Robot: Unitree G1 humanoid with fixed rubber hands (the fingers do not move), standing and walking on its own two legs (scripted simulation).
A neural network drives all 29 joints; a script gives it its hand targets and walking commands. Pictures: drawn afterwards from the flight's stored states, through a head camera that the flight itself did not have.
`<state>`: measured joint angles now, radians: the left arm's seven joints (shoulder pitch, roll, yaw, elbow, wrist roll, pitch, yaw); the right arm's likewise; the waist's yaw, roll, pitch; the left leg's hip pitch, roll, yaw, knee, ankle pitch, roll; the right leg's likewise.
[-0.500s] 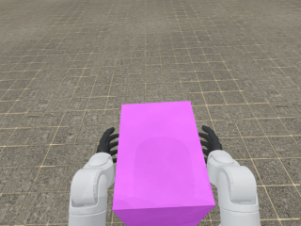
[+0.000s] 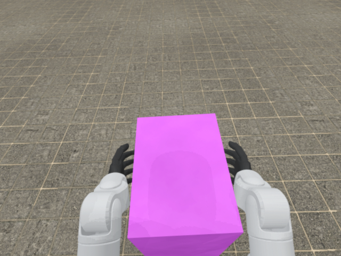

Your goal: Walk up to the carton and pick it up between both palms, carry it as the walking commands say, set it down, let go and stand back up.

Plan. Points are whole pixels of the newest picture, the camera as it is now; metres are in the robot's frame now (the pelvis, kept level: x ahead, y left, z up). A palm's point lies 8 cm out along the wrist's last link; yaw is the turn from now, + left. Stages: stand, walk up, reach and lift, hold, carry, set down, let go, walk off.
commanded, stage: carry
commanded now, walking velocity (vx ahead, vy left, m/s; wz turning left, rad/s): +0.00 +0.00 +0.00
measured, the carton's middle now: (180, 193) +0.26 +0.00 +0.01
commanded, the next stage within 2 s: hold in 0.98 s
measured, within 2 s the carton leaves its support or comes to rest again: neither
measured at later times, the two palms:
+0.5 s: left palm (118, 164) +0.30 +0.14 +0.08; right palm (234, 162) +0.30 -0.12 +0.08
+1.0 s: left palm (117, 162) +0.31 +0.15 +0.07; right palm (229, 159) +0.31 -0.12 +0.07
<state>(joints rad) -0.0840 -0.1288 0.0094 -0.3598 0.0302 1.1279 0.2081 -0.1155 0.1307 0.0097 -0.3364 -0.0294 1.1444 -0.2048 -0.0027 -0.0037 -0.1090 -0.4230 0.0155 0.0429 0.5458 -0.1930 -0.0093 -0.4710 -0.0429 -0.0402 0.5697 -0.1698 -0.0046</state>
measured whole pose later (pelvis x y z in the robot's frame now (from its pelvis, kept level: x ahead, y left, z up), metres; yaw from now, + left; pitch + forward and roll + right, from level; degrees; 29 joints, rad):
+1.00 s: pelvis +0.04 +0.02 +0.00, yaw -1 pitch +2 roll +1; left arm -0.12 -0.13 0.03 -0.17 0.08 0.99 0.17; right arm -0.15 0.13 -0.03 -0.15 -0.07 1.00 -0.16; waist 0.00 0.00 -0.08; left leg -0.32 0.01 0.06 0.55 -0.27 0.01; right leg -0.36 -0.05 -0.03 0.56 -0.23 0.02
